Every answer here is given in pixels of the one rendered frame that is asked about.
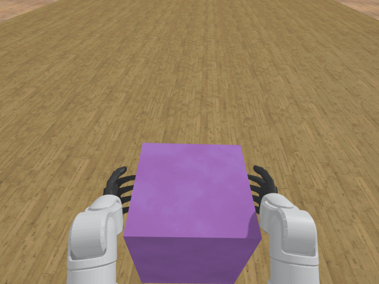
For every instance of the left robot forearm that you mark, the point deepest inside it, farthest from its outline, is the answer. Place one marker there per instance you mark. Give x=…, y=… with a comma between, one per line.
x=92, y=242

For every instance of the right robot forearm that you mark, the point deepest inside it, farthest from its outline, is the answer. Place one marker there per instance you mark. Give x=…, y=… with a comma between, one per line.
x=292, y=241

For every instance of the left robot hand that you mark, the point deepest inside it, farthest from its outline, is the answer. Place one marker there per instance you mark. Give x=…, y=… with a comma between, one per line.
x=114, y=183

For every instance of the carton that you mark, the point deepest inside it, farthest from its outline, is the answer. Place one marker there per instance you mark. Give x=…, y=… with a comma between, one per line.
x=191, y=217

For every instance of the right robot hand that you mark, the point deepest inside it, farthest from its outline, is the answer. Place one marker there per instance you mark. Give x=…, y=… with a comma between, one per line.
x=266, y=183

